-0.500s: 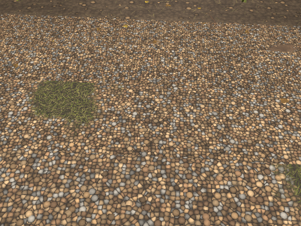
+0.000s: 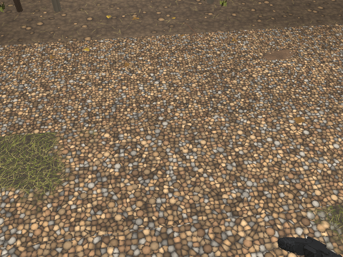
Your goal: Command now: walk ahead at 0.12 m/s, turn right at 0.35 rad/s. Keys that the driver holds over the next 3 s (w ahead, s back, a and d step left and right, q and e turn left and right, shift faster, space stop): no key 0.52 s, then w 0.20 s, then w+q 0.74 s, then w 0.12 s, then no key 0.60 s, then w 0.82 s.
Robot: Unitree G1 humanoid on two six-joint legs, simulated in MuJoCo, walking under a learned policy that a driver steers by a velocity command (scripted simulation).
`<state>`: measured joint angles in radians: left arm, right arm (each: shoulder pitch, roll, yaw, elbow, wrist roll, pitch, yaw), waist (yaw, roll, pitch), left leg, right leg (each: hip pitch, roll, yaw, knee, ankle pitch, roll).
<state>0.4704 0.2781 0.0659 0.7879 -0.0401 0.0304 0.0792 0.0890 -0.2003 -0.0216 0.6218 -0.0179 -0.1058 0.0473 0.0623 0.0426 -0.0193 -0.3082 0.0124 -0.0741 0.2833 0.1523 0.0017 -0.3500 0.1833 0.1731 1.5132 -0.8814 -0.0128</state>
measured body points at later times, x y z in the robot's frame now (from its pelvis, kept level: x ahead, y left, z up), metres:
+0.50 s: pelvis +0.10 +0.01 -0.02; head +0.11 +0.00 +0.43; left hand +0.22 +0.26 -0.14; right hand +0.13 -0.23 -0.17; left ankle +0.08 +0.10 -0.76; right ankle +0.12 -0.14 -0.76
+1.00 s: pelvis +0.26 -0.05 -0.02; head +0.27 -0.07 +0.43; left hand +0.21 +0.19 -0.15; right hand +0.38 -0.30 -0.15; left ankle +0.30 +0.12 -0.68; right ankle +0.16 -0.13 -0.76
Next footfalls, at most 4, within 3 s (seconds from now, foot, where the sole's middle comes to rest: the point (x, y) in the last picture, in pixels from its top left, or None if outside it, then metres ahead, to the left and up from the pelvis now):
0.36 right None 0.20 -0.14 -0.79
1.22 left None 0.49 0.08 -0.79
1.84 right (192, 195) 0.90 -0.03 -0.97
2.34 left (156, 208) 0.82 0.14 -0.97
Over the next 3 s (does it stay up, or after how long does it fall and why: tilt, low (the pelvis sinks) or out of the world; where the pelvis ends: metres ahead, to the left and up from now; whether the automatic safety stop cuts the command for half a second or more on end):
stays up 1.12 0.08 -0.19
